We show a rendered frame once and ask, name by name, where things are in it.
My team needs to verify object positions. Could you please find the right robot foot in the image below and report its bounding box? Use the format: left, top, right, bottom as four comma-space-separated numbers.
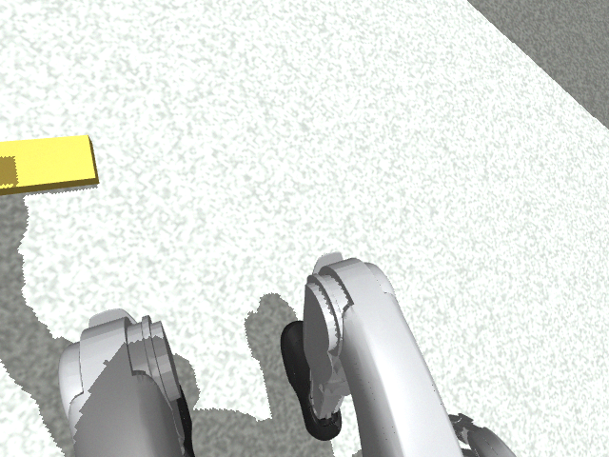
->
281, 321, 342, 441

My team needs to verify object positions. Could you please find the right robot hand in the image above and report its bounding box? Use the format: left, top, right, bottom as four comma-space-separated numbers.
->
448, 413, 517, 457

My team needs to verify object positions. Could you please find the left robot foot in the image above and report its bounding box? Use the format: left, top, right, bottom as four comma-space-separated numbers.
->
176, 384, 195, 457

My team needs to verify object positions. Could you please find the small box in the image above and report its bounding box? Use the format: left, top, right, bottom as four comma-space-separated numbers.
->
0, 135, 99, 195

